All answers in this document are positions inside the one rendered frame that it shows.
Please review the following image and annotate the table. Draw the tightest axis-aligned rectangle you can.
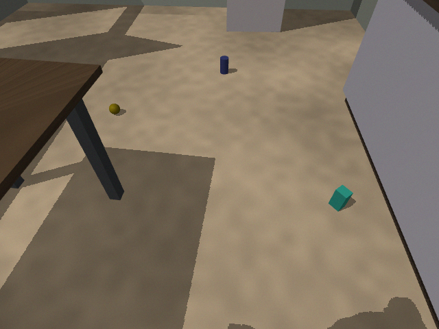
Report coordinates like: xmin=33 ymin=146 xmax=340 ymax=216
xmin=0 ymin=58 xmax=124 ymax=200

